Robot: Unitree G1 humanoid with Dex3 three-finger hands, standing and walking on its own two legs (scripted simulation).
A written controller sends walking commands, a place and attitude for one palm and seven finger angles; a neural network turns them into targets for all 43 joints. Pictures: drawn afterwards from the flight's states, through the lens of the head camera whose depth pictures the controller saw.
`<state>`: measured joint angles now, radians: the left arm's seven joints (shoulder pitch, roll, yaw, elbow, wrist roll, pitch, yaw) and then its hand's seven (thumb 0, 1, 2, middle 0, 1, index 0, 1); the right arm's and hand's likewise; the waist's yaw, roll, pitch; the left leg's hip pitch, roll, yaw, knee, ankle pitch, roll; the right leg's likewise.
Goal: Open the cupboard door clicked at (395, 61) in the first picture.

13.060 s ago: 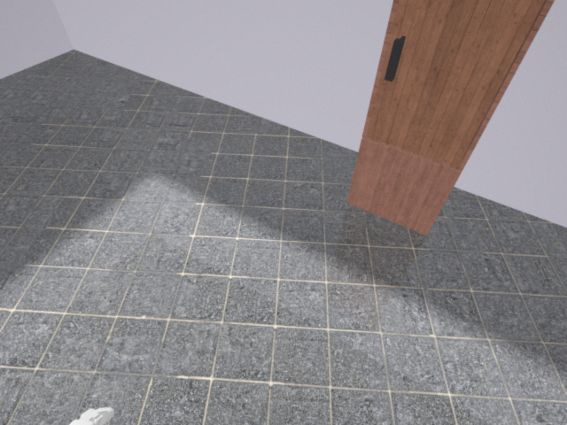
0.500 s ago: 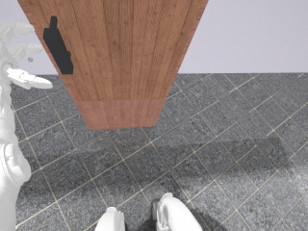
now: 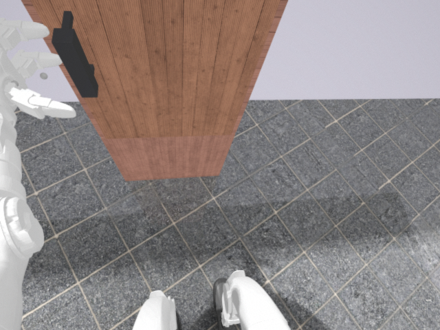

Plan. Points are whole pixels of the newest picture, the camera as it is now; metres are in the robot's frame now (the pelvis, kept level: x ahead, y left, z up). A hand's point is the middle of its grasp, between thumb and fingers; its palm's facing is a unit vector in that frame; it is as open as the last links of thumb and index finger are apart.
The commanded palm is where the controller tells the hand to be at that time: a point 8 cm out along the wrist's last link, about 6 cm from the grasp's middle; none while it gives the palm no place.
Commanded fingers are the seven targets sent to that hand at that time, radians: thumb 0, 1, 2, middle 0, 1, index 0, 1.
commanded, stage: slide the fingers in behind the handle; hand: left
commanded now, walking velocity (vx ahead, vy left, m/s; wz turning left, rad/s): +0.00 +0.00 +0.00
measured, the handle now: (79, 56) +0.57 +0.18 +0.06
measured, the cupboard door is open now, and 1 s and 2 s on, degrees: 0 0 0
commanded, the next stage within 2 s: move the hooked fingers beside the handle in 1.36 s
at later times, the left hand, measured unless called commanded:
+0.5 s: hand (51, 81) +0.52 +0.22 +0.07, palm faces +0.03 -1.00 -0.02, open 14.7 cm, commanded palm +0.50 +0.23 +0.07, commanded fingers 0.00 -0.50 0.30 -0.30 -1.20 -0.30 -1.20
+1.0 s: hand (59, 82) +0.51 +0.21 +0.07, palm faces +0.07 -1.00 -0.01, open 15.0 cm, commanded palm +0.51 +0.19 +0.07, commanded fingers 0.00 -0.50 0.30 -0.30 -1.20 -0.30 -1.20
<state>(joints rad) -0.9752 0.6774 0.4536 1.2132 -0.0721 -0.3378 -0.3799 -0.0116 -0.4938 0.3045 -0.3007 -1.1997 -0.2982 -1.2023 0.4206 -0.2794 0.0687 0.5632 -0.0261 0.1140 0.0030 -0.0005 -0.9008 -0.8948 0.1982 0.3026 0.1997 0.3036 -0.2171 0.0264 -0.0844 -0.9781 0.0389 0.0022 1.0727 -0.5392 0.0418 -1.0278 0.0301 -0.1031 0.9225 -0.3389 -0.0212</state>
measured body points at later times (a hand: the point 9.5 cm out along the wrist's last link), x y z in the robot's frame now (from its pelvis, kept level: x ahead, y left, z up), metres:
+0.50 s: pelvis +0.00 +0.00 +0.00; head +0.15 +0.03 +0.43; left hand +0.51 +0.27 +0.07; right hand +0.00 -0.26 -0.10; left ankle -0.03 +0.08 -0.67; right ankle +0.05 -0.12 -0.67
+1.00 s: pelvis +0.00 +0.00 +0.00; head +0.15 +0.04 +0.42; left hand +0.50 +0.26 +0.07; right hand +0.01 -0.26 -0.11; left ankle -0.03 +0.08 -0.67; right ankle +0.05 -0.12 -0.67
